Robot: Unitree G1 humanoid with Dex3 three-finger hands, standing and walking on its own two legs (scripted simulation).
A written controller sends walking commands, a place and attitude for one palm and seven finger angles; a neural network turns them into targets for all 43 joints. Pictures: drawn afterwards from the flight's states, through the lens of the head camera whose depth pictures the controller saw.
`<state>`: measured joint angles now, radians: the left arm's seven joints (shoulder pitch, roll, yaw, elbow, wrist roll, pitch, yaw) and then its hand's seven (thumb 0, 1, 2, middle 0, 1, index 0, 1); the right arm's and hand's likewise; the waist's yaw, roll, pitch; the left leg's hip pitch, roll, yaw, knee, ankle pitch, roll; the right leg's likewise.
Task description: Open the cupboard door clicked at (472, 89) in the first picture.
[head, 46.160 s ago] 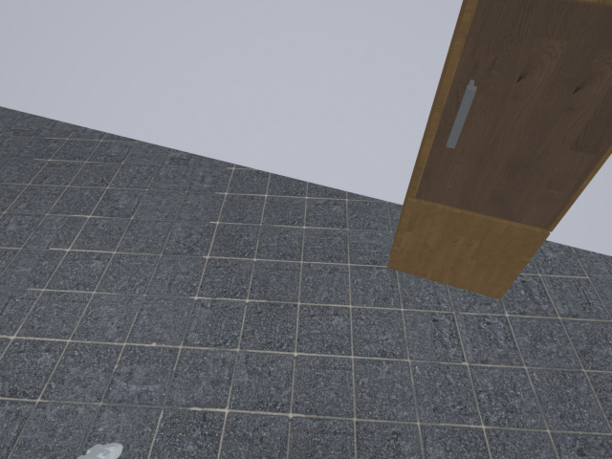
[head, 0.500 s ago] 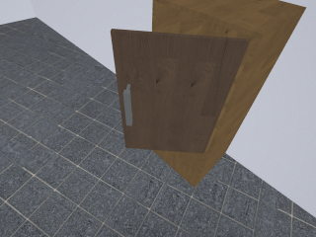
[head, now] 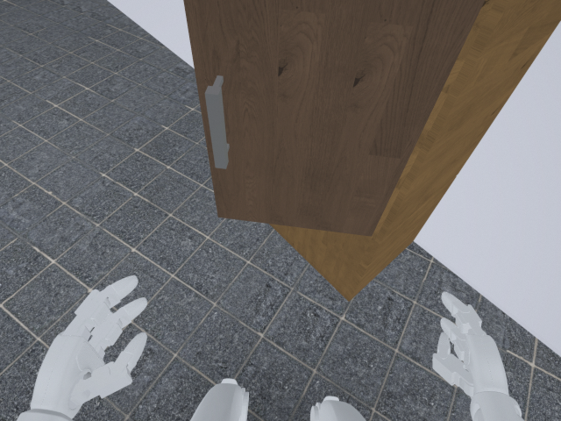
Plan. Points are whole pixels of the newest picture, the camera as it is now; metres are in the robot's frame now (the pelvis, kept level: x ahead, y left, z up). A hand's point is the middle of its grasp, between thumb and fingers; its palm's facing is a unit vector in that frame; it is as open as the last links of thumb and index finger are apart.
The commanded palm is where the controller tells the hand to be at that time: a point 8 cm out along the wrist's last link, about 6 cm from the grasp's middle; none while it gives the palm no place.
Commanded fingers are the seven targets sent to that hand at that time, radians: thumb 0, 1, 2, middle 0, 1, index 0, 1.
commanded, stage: raise the hand with hooked fingers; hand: left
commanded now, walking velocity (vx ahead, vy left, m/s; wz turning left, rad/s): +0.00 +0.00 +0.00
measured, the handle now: (220, 124) +0.58 +0.16 +0.07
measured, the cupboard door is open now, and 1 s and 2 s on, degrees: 42 42 42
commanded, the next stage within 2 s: move the hooked fingers beside the handle in 1.68 s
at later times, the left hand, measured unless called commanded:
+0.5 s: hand (101, 306) +0.24 +0.25 +0.05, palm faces -0.02 -1.00 -0.06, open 11.6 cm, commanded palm +0.21 +0.30 +0.06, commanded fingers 0.00 -0.20 0.43 -0.28 -1.00 -0.28 -1.00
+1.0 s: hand (69, 274) +0.27 +0.29 +0.07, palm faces -0.03 -1.00 -0.06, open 13.8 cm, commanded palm +0.25 +0.34 +0.08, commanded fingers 0.00 -0.50 0.30 -0.30 -1.20 -0.30 -1.20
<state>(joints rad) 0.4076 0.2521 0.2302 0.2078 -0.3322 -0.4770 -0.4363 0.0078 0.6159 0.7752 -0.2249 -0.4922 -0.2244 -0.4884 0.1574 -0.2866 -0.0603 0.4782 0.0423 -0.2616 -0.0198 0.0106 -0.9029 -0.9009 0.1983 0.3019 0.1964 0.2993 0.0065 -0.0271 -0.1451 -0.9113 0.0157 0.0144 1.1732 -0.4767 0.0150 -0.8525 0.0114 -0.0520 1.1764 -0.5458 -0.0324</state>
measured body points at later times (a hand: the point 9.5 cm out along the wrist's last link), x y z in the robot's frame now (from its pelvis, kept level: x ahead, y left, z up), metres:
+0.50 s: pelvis +0.02 +0.00 +0.01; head +0.10 +0.01 +0.45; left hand +0.24 +0.30 +0.06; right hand +0.18 -0.24 -0.08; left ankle +0.05 +0.11 -0.64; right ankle +0.02 -0.10 -0.64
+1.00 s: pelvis +0.01 +0.03 +0.02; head +0.08 +0.05 +0.47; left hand +0.27 +0.34 +0.08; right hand +0.19 -0.21 -0.05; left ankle +0.05 +0.11 -0.64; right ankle +0.02 -0.10 -0.64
